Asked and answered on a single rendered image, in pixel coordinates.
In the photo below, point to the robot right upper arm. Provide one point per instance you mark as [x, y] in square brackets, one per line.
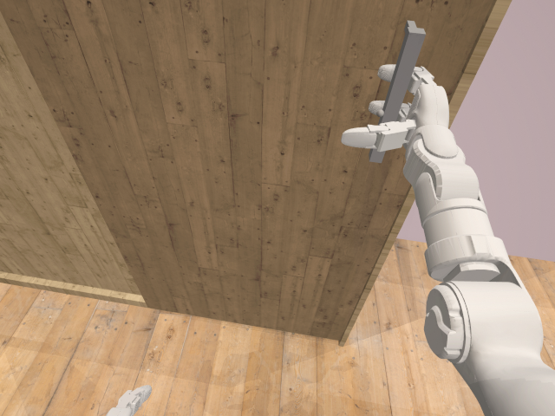
[491, 333]

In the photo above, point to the wardrobe door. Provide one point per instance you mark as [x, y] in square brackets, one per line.
[209, 135]
[50, 224]

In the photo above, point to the robot right hand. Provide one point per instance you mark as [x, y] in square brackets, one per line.
[429, 107]

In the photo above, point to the handle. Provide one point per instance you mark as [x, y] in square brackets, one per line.
[410, 50]

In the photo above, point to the robot right forearm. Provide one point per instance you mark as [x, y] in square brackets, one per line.
[460, 239]

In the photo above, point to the robot left hand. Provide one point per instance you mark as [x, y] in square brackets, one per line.
[130, 401]

